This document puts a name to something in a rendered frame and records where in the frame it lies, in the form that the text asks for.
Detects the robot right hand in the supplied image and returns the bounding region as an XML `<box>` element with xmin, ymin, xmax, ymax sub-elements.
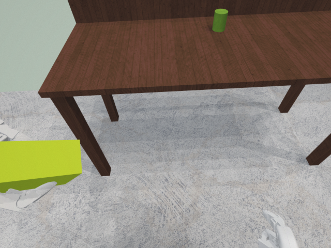
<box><xmin>258</xmin><ymin>210</ymin><xmax>299</xmax><ymax>248</ymax></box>

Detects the sponge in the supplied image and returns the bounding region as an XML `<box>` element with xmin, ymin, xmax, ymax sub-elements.
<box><xmin>0</xmin><ymin>139</ymin><xmax>82</xmax><ymax>193</ymax></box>

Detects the table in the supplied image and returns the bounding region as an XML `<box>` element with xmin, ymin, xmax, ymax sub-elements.
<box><xmin>38</xmin><ymin>0</ymin><xmax>331</xmax><ymax>176</ymax></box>

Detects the robot left hand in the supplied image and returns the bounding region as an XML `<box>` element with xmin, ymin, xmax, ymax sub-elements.
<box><xmin>0</xmin><ymin>119</ymin><xmax>57</xmax><ymax>213</ymax></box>

